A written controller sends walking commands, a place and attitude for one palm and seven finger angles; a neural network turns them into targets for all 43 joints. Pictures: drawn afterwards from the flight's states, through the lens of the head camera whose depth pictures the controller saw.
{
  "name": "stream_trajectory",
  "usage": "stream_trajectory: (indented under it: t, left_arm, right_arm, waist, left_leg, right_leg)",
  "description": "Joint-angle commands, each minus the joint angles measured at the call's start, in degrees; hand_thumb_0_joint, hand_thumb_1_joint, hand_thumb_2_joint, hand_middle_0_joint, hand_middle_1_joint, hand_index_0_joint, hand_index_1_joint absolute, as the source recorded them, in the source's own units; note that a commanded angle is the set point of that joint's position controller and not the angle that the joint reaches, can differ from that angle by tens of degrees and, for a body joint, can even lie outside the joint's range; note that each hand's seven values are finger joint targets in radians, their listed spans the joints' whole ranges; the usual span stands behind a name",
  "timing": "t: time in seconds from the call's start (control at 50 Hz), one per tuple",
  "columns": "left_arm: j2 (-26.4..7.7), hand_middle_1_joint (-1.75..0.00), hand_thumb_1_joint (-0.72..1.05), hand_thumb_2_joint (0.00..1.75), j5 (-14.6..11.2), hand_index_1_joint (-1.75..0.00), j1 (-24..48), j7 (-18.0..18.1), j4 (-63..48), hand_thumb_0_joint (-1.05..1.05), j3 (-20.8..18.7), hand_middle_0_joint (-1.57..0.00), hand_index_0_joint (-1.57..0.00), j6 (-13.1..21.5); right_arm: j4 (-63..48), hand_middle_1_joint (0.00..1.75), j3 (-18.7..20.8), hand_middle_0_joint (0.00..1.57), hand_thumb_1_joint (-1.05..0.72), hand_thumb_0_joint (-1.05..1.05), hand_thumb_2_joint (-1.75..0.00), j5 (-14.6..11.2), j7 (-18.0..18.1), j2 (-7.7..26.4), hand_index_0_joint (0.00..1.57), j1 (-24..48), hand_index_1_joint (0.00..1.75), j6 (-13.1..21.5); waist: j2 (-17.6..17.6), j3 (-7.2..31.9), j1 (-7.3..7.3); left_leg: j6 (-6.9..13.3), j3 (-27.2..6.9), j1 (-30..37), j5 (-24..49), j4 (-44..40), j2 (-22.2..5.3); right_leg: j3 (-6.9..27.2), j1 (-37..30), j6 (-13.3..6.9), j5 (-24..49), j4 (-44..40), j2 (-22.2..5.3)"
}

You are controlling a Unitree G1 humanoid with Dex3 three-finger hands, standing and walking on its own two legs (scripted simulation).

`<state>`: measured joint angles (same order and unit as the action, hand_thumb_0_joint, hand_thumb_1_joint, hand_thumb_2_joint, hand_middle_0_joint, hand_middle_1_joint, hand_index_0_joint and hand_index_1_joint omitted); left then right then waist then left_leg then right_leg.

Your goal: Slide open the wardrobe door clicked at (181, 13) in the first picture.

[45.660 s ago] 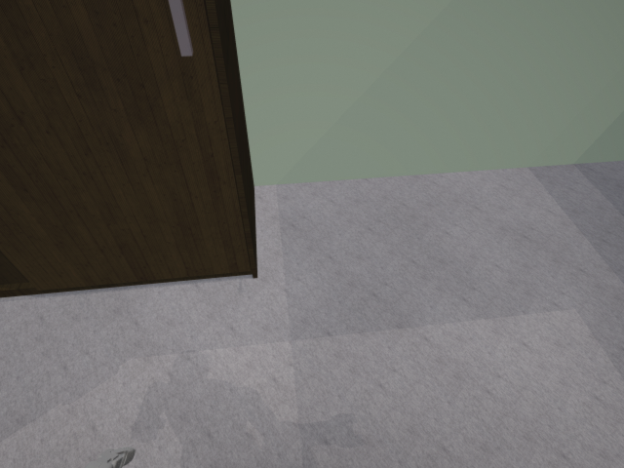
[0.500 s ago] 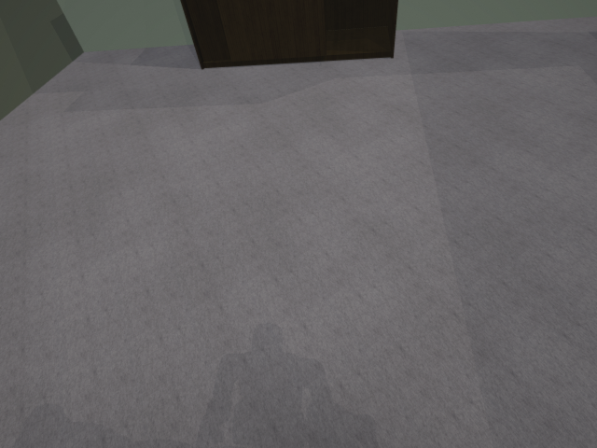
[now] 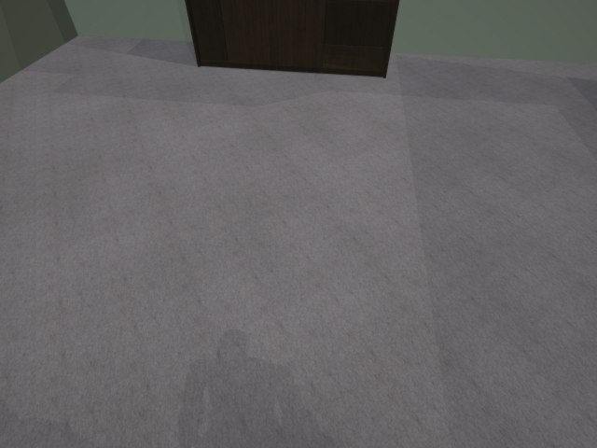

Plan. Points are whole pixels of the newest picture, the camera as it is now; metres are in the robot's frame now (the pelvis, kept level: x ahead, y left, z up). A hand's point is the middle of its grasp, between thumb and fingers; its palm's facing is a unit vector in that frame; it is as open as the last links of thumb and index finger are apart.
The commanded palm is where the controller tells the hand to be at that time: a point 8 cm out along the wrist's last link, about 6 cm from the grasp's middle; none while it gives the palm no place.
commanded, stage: let the arm hang, fingers relaxed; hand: right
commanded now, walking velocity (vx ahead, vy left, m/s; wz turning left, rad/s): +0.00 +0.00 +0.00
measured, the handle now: out of the picture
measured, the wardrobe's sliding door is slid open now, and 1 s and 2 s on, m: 0.50 0.50 0.50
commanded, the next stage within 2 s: look to check the result in 0.18 s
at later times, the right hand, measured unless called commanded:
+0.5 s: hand out of the picture -0.03 -0.14 -0.18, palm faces +0.02 +0.99 -0.13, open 7.4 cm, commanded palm none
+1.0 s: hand out of the picture +0.01 -0.14 -0.18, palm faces +0.01 +0.99 -0.14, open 7.4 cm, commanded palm none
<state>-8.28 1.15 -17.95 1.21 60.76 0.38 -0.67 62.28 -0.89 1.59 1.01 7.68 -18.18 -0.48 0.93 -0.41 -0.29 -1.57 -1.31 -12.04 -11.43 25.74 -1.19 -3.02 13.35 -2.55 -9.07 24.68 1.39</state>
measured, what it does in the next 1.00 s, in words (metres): stands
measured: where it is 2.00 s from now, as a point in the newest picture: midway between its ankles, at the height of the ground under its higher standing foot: outside the picture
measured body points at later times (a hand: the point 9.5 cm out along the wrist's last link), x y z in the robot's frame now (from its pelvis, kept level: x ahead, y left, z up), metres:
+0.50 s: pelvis +0.00 +0.01 +0.00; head +0.01 +0.00 +0.45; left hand -0.02 +0.21 -0.16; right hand -0.03 -0.20 -0.17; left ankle +0.03 +0.14 -0.74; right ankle +0.05 -0.09 -0.74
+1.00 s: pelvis +0.02 +0.01 +0.00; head +0.03 +0.00 +0.45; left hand +0.01 +0.22 -0.15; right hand +0.01 -0.20 -0.16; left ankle +0.03 +0.14 -0.74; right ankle +0.05 -0.09 -0.74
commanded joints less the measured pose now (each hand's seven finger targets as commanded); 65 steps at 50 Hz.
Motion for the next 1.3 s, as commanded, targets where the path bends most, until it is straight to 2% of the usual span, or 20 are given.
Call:
stream_trajectory:
  t: [0.0, 0.12, 0.18, 0.34, 0.46, 0.56, 0.64, 0.7, 0.72, 0.84, 0.86, 0.98, 1.18, 1.2, 1.22, 1.28]
  left_arm:
    - [-5.64, -0.30, 0.90, 0.90, 0.33, -0.30, -3.53, 0.31, -1.59, 0.00, -1.71, -0.20, -0.20, 0.59]
    - [-4.90, -0.30, 0.90, 0.90, 0.15, -0.30, -4.90, 0.33, -1.27, 0.00, -1.94, -0.20, -0.20, 0.62]
    - [-4.26, -0.30, 0.90, 0.90, 0.22, -0.30, -5.68, 0.44, -0.93, 0.00, -1.89, -0.20, -0.20, 0.66]
    - [-3.38, -0.30, 0.90, 0.90, 0.11, -0.30, -6.38, 0.56, -0.05, 0.00, -1.89, -0.20, -0.20, 1.05]
    - [-2.95, -0.30, 0.90, 0.90, 0.02, -0.30, -6.48, 0.63, 0.56, 0.00, -1.64, -0.20, -0.20, 1.30]
    - [-2.91, -0.30, 0.90, 0.90, -0.02, -0.30, -5.87, 0.65, 0.82, 0.00, -1.58, -0.20, -0.20, 1.56]
    - [-3.11, -0.30, 0.90, 0.90, -0.09, -0.30, -5.69, 0.69, 1.03, 0.00, -1.47, -0.20, -0.20, 1.81]
    - [-3.14, -0.30, 0.90, 0.90, -0.15, -0.30, -5.10, 0.77, 1.36, 0.00, -1.34, -0.20, -0.20, 2.02]
    - [-3.26, -0.30, 0.90, 0.90, -0.27, -0.30, -5.13, 0.77, 1.42, 0.00, -1.41, -0.20, -0.20, 2.03]
    - [-3.37, -0.30, 0.90, 0.90, -0.18, -0.30, -4.66, 0.77, 1.75, 0.00, -1.32, -0.20, -0.20, 1.85]
    - [-3.49, -0.30, 0.90, 0.90, -0.19, -0.30, -4.69, 0.78, 1.88, 0.00, -1.27, -0.20, -0.20, 1.96]
    - [-3.84, -0.30, 0.90, 0.90, -0.29, -0.30, -4.21, 0.87, 2.24, 0.00, -1.18, -0.20, -0.20, 2.28]
    - [-4.07, -0.30, 0.90, 0.90, -0.27, -0.30, -3.66, 0.98, 2.84, 0.00, -1.17, -0.20, -0.20, 2.19]
    - [-4.32, -0.30, 0.90, 0.90, -0.31, -0.30, -3.73, 0.99, 2.83, 0.00, -1.15, -0.20, -0.20, 2.29]
    - [-4.57, -0.30, 0.90, 0.90, -0.42, -0.30, -3.49, 0.95, 2.82, 0.00, -1.25, -0.20, -0.20, 2.25]
    - [-4.57, -0.30, 0.90, 0.90, -0.33, -0.30, -3.48, 0.99, 2.98, 0.00, -1.22, -0.20, -0.20, 2.32]
  right_arm:
    - [-0.82, 0.30, 1.57, 0.20, -0.90, 0.00, -0.90, 0.03, 0.36, 4.92, 0.20, -4.95, 0.30, 0.43]
    - [-0.39, 0.30, 1.57, 0.20, -0.90, 0.00, -0.90, 0.00, 0.34, 4.54, 0.20, -5.33, 0.30, 0.90]
    - [-0.10, 0.30, 1.60, 0.20, -0.90, 0.00, -0.90, -0.04, 0.34, 4.09, 0.20, -5.31, 0.30, 0.88]
    - [0.88, 0.30, 1.50, 0.20, -0.90, 0.00, -0.90, -0.16, 0.54, 3.48, 0.20, -5.90, 0.30, 1.33]
    - [1.16, 0.30, 1.36, 0.20, -0.90, 0.00, -0.90, -0.24, 0.70, 3.32, 0.20, -5.36, 0.30, 1.50]
    - [1.26, 0.30, 1.32, 0.20, -0.90, 0.00, -0.90, -0.27, 0.77, 3.27, 0.20, -5.16, 0.30, 1.65]
    - [1.16, 0.30, 1.21, 0.20, -0.90, 0.00, -0.90, -0.38, 0.82, 3.38, 0.20, -4.49, 0.30, 1.84]
    - [1.35, 0.30, 1.09, 0.20, -0.90, 0.00, -0.90, -0.46, 0.87, 3.54, 0.20, -4.09, 0.30, 2.00]
    - [1.39, 0.30, 1.10, 0.20, -0.90, 0.00, -0.90, -0.42, 0.92, 3.73, 0.20, -4.31, 0.30, 2.09]
    - [1.64, 0.30, 0.99, 0.20, -0.90, 0.00, -0.90, -0.46, 0.83, 3.82, 0.20, -3.75, 0.30, 1.94]
    - [1.61, 0.30, 1.02, 0.20, -0.90, 0.00, -0.90, -0.47, 0.81, 3.99, 0.20, -3.71, 0.30, 1.95]
    - [1.67, 0.30, 0.98, 0.20, -0.90, 0.00, -0.90, -0.62, 0.85, 4.38, 0.20, -3.48, 0.30, 2.23]
    - [2.18, 0.30, 0.93, 0.20, -0.90, 0.00, -0.90, -0.61, 0.90, 4.40, 0.20, -3.40, 0.30, 2.14]
    - [2.15, 0.30, 0.94, 0.20, -0.90, 0.00, -0.90, -0.58, 0.89, 4.65, 0.20, -3.23, 0.30, 2.16]
    - [2.10, 0.30, 1.01, 0.20, -0.90, 0.00, -0.90, -0.56, 0.93, 4.94, 0.20, -3.40, 0.30, 2.24]
    - [2.19, 0.30, 0.97, 0.20, -0.90, 0.00, -0.90, -0.63, 0.88, 4.86, 0.20, -3.03, 0.30, 2.24]
  waist:
    - [-2.71, -6.92, -0.33]
    - [-0.50, -6.06, 0.08]
    - [-1.47, -6.42, 0.22]
    - [0.09, -4.85, 0.20]
    - [-0.43, -5.76, 0.27]
    - [-0.95, -5.43, 0.12]
    - [0.15, -4.73, 0.25]
    - [-1.54, -4.49, 0.15]
    - [-1.01, -4.00, 0.20]
    - [-0.22, -5.79, 0.31]
    - [-0.94, -5.50, 0.24]
    - [-0.02, -3.34, 0.19]
    - [-0.55, -4.80, 0.23]
    - [-1.42, -4.59, 0.23]
    - [-0.26, -4.49, 0.14]
    - [0.13, -4.79, 0.28]
  left_leg:
    - [1.50, -3.88, -4.34, -10.93, -5.38, -2.11]
    - [1.93, -5.25, -6.16, -12.63, -6.59, -2.73]
    - [1.95, -5.16, -6.66, -12.82, -6.28, -2.48]
    - [2.31, -5.41, -5.47, -10.28, -6.30, -2.92]
    - [2.29, -5.20, -5.19, -8.39, -6.36, -2.96]
    - [2.29, -4.93, -4.41, -6.39, -6.47, -3.18]
    - [2.32, -4.83, -3.47, -4.07, -6.34, -3.34]
    - [2.38, -4.83, -2.98, -1.91, -6.48, -3.58]
    - [2.40, -5.02, -2.50, -1.08, -6.44, -3.49]
    - [2.38, -5.11, -2.95, -2.68, -7.38, -3.59]
    - [2.33, -5.00, -2.45, -2.12, -7.26, -3.68]
    - [2.40, -5.00, -0.79, 0.85, -7.16, -3.91]
    - [2.42, -4.99, -1.00, 0.57, -7.74, -3.81]
    - [2.40, -4.90, -0.41, 1.23, -7.70, -3.91]
    - [2.35, -4.99, -0.56, 1.28, -7.67, -3.83]
    - [2.40, -5.01, -0.47, 1.15, -7.90, -4.01]
  right_leg:
    - [9.65, 6.22, -0.52, -19.13, -10.47, -6.94]
    - [8.66, 4.65, -0.28, -16.26, -7.65, -6.37]
    - [8.88, 5.11, -0.34, -16.70, -8.02, -6.57]
    - [8.64, 3.87, -0.33, -12.93, -7.04, -6.59]
    - [8.67, 3.49, -0.19, -11.52, -7.75, -6.84]
    - [8.46, 2.58, -0.12, -9.85, -7.91, -6.96]
    - [8.44, 1.54, 0.01, -7.14, -7.76, -7.11]
    - [7.95, 0.27, 0.14, -4.85, -7.68, -7.16]
    - [7.89, -0.20, 0.23, -3.63, -7.15, -7.18]
    - [7.65, -0.07, 0.32, -4.98, -7.91, -7.08]
    - [7.62, -0.07, 0.31, -4.81, -8.18, -7.19]
    - [7.36, -2.28, 0.32, -0.21, -7.24, -7.33]
    - [7.09, -2.75, 0.49, -0.71, -7.89, -7.53]
    - [7.12, -2.67, 0.46, -0.13, -7.86, -7.51]
    - [7.11, -3.09, 0.50, 0.20, -7.37, -7.57]
    - [7.00, -3.02, 0.48, 0.41, -7.60, -7.53]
